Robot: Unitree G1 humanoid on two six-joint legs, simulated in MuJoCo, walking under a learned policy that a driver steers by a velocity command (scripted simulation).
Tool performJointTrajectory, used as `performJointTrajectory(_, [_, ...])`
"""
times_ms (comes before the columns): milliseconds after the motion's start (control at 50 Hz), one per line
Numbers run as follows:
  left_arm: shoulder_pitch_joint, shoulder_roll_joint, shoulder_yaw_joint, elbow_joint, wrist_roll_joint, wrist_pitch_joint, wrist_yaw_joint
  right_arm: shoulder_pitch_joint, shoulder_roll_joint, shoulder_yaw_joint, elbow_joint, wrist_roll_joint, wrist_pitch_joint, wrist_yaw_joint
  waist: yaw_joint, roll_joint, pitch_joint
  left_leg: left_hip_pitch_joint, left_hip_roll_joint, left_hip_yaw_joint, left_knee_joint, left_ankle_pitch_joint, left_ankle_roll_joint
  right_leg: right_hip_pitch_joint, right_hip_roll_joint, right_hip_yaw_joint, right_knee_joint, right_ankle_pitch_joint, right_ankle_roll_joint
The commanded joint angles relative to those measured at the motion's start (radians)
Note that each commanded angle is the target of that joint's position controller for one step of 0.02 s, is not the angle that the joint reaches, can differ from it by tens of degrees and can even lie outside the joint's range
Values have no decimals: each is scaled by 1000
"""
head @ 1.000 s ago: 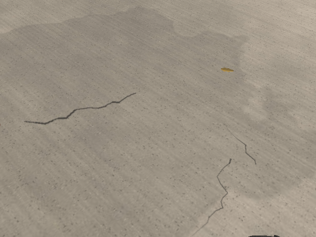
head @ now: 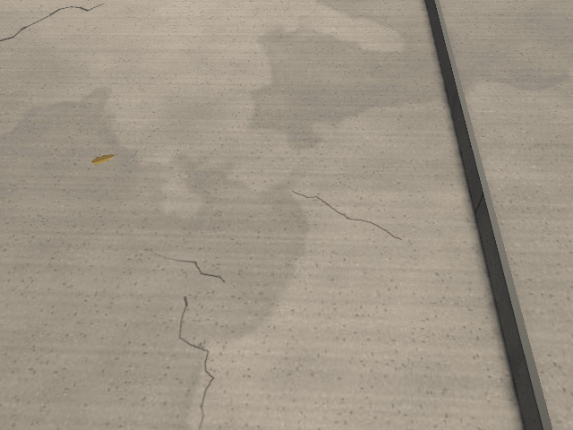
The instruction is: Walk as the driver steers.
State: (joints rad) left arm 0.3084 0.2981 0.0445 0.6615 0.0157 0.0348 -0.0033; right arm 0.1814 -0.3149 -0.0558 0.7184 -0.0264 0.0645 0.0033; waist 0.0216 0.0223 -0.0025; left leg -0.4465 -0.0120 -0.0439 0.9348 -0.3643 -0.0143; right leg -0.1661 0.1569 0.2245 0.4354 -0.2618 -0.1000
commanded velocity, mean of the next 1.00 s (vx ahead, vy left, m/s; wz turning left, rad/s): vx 0.07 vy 0.00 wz -0.25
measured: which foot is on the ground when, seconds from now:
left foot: up 0.00-0.12, down 0.14-0.66, up 0.68-1.00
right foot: down 0.00-0.14, up 0.16-0.56, down 0.58-1.00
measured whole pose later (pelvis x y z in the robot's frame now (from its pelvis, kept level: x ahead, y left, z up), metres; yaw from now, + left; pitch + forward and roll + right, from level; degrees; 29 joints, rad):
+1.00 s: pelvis +0.14 +0.01 -0.03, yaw -10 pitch -2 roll -5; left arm 0.19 0.24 0.05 1.02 0.03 -0.05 0.06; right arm 0.16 -0.31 -0.04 0.94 -0.01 -0.04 0.04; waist 0.01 0.05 0.06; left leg -0.25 0.07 -0.01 0.41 0.16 -0.01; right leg -0.17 0.12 -0.02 0.66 -0.44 -0.03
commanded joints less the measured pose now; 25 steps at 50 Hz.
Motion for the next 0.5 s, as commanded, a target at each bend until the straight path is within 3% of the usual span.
performJointTrajectory(20, [21,173,52,-57,14,-14,-9,-59,-105,-24,-79,-2,-35,6,18,-137,17,-68,-8,-16,-62,-16,13,63,-281,356,-120,64,-201])
performJointTrajectory(40, [7,173,52,-60,15,-18,-14,-51,-102,-23,-78,0,-43,7,7,-133,21,-18,-13,-19,-96,-33,17,21,-272,363,-112,70,-195])
performJointTrajectory(60, [0,183,54,-57,10,-16,-22,-49,-86,-18,-86,12,-48,4,-7,-132,44,41,-39,2,-217,-138,8,-28,-242,355,-114,24,-177])
performJointTrajectory(80, [-44,174,55,-66,12,-16,-22,7,-82,-19,-66,10,-57,1,-38,-136,34,167,-37,-18,-222,-35,17,-88,-241,369,-75,152,-156])
performJointTrajectory(100, [-94,178,55,-72,3,-17,-15,64,-72,-17,-53,12,-67,-9,-86,-110,11,273,-46,-13,-322,10,25,-126,-219,345,-3,303,-128])
performJointTrajectory(120, [-135,168,53,-77,-10,-13,-7,142,-59,-16,-30,10,-76,-21,-139,-86,5,395,-52,10,-489,97,26,-178,-176,301,83,307,-81])
performJointTrajectory(140, [-120,106,41,-78,-18,-17,0,173,-110,-27,-14,-1,-86,-36,-129,34,15,502,58,-109,-631,73,49,-282,-90,197,279,85,-12])
performJointTrajectory(160, [12,21,21,-75,-10,-19,8,168,-189,-31,-36,1,-93,-43,-35,223,-11,590,350,-383,-624,407,109,-395,29,21,529,-372,32])
performJointTrajectory(180, [-36,140,44,-90,5,-13,23,180,-228,-51,-34,11,-96,-29,-51,211,36,478,431,-535,-630,613,229,-507,-2,-62,596,-395,43])
performJointTrajectory(200, [-80,167,53,-66,11,-8,26,140,-160,-39,-39,20,-102,-19,-37,80,83,428,413,-459,-637,646,260,-500,-71,-64,671,-302,55])
performJointTrajectory(220, [-94,165,55,-46,10,-3,14,85,-110,-24,-49,24,-106,-12,-24,24,89,390,351,-345,-637,668,252,-462,-90,-79,685,-231,68])
performJointTrajectory(240, [-87,145,50,-34,5,5,-2,57,-94,-15,-51,18,-104,-11,-12,29,78,379,291,-235,-633,748,229,-427,-90,-100,691,-175,82])
performJointTrajectory(280, [-93,107,38,-21,-3,13,-25,84,-104,-13,-31,5,-105,-17,-27,82,34,377,215,-107,-625,821,206,-377,-69,-135,686,-69,94])
performJointTrajectory(300, [-107,102,37,-17,0,14,-29,103,-101,-12,-26,0,-111,-18,-37,84,13,389,222,-95,-613,854,209,-377,-60,-129,723,-12,85])
performJointTrajectory(400, [-162,74,25,6,13,23,-17,159,-77,6,9,1,-119,-14,-52,82,0,469,223,-47,-586,924,214,-420,-61,-115,599,32,94])
performJointTrajectory(500, [-208,31,-3,32,14,21,-10,128,-78,21,28,-1,-114,-3,-53,115,-13,374,199,4,-541,951,190,-197,-89,-220,328,9,86])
